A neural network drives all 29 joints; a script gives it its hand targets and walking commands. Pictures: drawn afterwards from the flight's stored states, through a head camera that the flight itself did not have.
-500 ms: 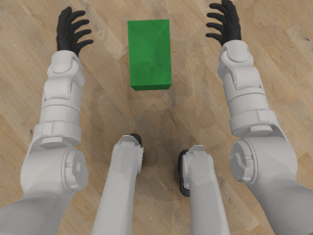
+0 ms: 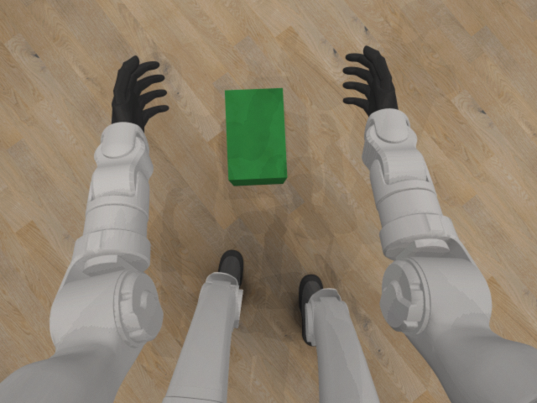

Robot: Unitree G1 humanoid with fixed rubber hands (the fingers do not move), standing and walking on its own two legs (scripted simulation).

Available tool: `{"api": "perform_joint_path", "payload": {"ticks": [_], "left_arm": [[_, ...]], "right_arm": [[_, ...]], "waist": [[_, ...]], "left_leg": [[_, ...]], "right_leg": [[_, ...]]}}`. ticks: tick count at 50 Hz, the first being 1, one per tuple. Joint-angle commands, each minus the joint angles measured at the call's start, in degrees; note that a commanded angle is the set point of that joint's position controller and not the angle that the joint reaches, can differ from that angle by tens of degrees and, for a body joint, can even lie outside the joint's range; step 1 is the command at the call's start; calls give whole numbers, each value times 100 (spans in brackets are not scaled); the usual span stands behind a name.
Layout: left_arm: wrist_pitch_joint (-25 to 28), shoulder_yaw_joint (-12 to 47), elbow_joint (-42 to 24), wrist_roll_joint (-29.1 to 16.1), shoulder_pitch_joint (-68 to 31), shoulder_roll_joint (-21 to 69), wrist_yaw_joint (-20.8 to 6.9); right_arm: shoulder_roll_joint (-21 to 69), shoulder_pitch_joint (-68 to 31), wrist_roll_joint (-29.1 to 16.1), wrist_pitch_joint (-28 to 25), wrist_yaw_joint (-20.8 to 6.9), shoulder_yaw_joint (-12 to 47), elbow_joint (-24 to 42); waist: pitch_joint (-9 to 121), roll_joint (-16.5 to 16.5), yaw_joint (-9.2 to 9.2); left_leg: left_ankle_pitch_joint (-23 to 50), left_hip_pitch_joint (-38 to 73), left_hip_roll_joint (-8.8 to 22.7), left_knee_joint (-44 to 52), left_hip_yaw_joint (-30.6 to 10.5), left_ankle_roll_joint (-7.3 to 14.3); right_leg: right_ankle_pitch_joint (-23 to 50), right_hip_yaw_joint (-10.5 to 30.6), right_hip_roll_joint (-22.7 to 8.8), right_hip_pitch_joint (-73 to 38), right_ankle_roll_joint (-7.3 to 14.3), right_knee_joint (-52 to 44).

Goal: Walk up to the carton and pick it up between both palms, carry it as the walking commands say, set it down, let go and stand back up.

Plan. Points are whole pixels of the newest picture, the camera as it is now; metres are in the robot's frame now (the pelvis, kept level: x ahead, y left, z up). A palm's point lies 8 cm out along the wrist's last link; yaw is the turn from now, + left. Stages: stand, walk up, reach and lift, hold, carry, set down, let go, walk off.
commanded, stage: let go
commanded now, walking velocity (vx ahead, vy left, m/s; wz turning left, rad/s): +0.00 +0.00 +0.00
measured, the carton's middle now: (256, 140) +0.55 +0.08 -0.59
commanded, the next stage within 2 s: stand in 1.22 s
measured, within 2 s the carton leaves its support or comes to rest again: neither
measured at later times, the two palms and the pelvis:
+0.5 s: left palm (53, 231) +0.31 +0.26 -0.01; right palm (459, 218) +0.36 -0.17 -0.01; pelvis +0.05 +0.01 +0.08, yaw +2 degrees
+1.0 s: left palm (51, 309) +0.24 +0.22 +0.04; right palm out of the picture +0.25 -0.25 +0.04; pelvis +0.09 -0.02 +0.11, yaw +2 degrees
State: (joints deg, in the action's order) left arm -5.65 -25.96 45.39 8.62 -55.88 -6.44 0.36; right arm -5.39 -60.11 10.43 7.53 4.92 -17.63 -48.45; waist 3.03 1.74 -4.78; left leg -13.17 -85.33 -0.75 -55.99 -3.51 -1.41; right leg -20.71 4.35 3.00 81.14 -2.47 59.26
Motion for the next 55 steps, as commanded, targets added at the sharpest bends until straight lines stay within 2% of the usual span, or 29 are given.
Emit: {"api": "perform_joint_path", "payload": {"ticks": [1, 5, 8, 11, 15, 19, 23, 33, 40, 44, 55], "left_arm": [[120, -9, -549, 186, -407, -417, -20], [162, 323, -1201, 178, 442, -625, -162], [127, 677, -1769, 18, 1083, -819, -302], [47, 991, -2168, -154, 1850, -934, -421], [154, 1322, -2209, -346, 3000, -779, -536], [311, 1540, -2130, -491, 3759, -756, -585], [430, 1715, -2100, -605, 4488, -748, -538], [591, 2121, -2671, -720, 6538, -842, -381], [410, 2278, -2835, -816, 6699, -1169, -441], [187, 2265, -2762, -830, 6683, -1214, -496], [-128, 2143, -2619, -722, 6794, -1237, -489]], "right_arm": [[-153, -533, 165, -127, 55, 20, 609], [37, 438, 177, -126, 252, 189, 1476], [105, 1012, 51, -91, 335, 361, 2171], [101, 1735, -47, -68, 314, 533, 2584], [36, 2880, -252, -239, 124, 736, 2573], [-158, 3761, -382, -421, -87, 744, 2355], [-238, 4512, -455, -551, -256, 846, 2155], [-697, 6337, -781, -850, -526, 1223, 2511], [-950, 6966, -991, -692, -711, 1331, 2813], [-979, 7080, -1002, -478, -802, 1388, 2866], [-1101, 7146, -988, -198, -821, 1413, 2925]], "waist": [[5044, 9, -161], [5779, -49, -129], [5893, -119, -99], [5689, -267, -60], [4670, -422, 12], [3367, -467, 170], [2560, -395, 221], [1183, -273, 274], [161, 50, 422], [-224, 40, 416], [-456, 81, 419]], "left_leg": [[2019, 4255, -348, 168, 606, -190], [2788, 5133, -372, 221, 572, -153], [3043, 5731, -327, 376, 455, -84], [3147, 6295, -245, 636, 322, -55], [2940, 6669, -161, 1109, 224, -52], [2153, 6640, -115, 1640, 236, -71], [1605, 6793, -81, 2000, 261, -84], [1914, 8086, -176, 2787, 350, -131], [1450, 8530, -302, 3149, 445, -36], [1189, 8664, -350, 3184, 528, -6], [1485, 8771, -396, 3207, 519, 47]], "right_leg": [[1297, -695, 378, -1797, -160, -658], [2104, -637, 364, -2619, -192, -828], [2239, -602, 347, -2968, -185, -1068], [2108, -612, 317, -3142, -150, -1362], [1749, -633, 262, -3200, -77, -1780], [1257, -628, 207, -3527, 14, -2238], [1039, -608, 122, -4065, 64, -2539], [1528, -559, 74, -5680, 100, -3373], [1554, -411, -77, -6316, 99, -3901], [1484, -353, -144, -6442, 100, -4048], [2123, -306, -110, -6815, 48, -3956]]}}
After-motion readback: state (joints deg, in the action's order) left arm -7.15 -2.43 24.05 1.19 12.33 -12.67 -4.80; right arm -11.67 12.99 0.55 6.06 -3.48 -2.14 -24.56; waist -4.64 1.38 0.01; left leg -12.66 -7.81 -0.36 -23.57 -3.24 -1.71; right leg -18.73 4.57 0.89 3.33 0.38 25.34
